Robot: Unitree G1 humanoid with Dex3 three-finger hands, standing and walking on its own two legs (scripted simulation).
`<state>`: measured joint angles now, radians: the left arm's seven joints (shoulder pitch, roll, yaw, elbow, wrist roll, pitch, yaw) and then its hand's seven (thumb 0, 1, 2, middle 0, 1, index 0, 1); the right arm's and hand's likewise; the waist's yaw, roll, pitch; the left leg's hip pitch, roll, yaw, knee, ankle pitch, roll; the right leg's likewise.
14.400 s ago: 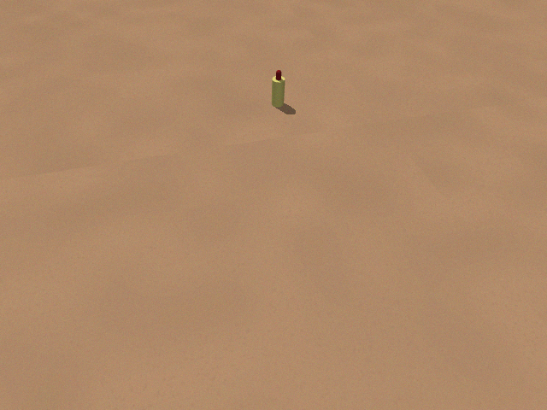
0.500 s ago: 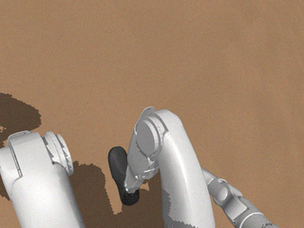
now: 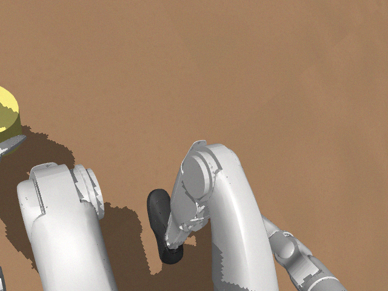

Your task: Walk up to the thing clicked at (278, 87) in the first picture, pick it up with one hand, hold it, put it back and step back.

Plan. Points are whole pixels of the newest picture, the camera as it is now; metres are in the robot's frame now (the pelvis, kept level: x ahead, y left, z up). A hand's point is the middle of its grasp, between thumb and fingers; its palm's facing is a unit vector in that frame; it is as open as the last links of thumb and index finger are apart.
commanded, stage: settle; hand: left
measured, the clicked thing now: out of the picture +0.41 +0.26 -0.17
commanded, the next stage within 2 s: lift in 1.36 s
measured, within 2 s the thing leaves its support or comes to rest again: neither
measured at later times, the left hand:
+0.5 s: hand out of the picture +0.40 +0.29 -0.04, palm faces +0.24 -0.97 -0.06, open 11.3 cm
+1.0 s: hand out of the picture +0.41 +0.28 +0.02, palm faces +0.27 -0.96 -0.05, open 11.3 cm
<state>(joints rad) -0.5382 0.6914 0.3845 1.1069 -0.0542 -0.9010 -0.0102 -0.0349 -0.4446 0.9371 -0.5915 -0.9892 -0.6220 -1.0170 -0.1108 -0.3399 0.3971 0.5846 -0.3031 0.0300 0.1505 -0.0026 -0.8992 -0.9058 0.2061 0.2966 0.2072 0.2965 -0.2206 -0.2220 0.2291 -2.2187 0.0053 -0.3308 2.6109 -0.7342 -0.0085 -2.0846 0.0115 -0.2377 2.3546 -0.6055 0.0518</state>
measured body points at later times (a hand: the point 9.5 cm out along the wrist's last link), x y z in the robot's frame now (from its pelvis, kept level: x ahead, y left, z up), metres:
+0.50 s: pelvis +0.00 -0.01 +0.03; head +0.19 +0.12 +0.42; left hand +0.38 +0.34 -0.03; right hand +0.19 -0.25 -0.06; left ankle +0.07 +0.12 -0.27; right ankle +0.14 -0.12 -0.27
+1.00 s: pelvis +0.01 -0.02 +0.06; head +0.20 +0.07 +0.46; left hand +0.39 +0.33 +0.02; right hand +0.19 -0.26 -0.05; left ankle +0.07 +0.12 -0.27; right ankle +0.14 -0.12 -0.27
